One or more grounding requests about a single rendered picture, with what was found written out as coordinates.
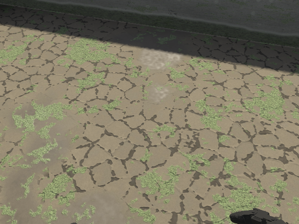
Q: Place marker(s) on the right robot hand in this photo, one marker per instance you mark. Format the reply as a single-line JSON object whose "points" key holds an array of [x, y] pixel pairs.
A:
{"points": [[255, 216]]}

